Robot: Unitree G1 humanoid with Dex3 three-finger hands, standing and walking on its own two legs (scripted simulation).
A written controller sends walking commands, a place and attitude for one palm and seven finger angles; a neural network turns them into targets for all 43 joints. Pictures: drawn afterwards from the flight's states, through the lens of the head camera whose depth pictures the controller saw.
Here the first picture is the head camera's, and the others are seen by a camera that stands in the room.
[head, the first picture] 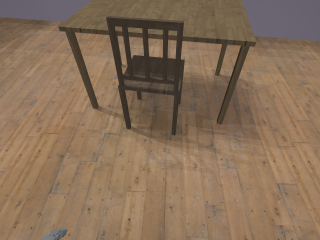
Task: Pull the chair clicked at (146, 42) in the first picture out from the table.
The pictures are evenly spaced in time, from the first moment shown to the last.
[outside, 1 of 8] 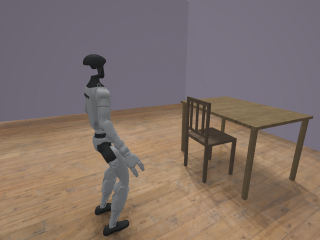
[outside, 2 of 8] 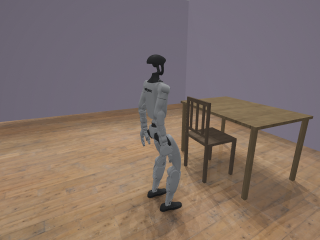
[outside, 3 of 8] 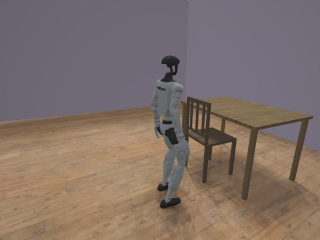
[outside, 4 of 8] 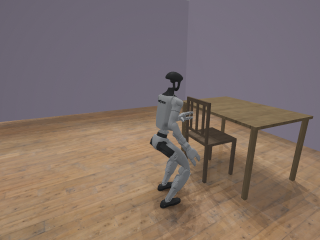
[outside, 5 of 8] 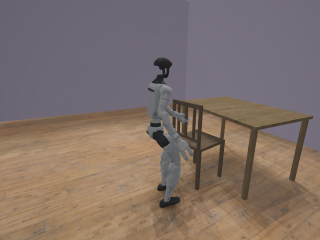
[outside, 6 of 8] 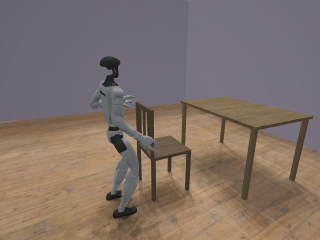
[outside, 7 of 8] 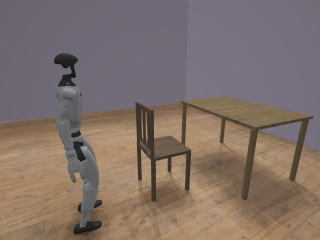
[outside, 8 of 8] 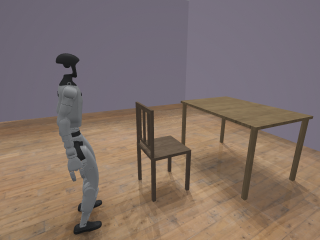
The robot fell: no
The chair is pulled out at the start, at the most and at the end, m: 0.00 0.61 0.61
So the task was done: yes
